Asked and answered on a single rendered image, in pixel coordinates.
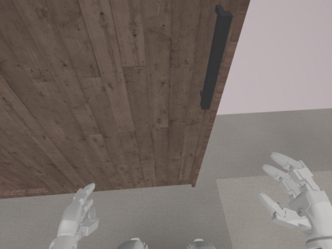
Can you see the robot left forearm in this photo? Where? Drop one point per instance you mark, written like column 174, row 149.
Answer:
column 64, row 242

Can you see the handle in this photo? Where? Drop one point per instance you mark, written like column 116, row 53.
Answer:
column 221, row 31

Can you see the robot right forearm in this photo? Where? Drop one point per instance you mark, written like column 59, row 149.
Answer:
column 319, row 243

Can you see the robot left hand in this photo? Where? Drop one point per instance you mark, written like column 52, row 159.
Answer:
column 71, row 223

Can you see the robot right hand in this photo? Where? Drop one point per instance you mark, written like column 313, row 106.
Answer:
column 313, row 201

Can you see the wardrobe door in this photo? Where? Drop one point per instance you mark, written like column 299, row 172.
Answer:
column 13, row 178
column 106, row 91

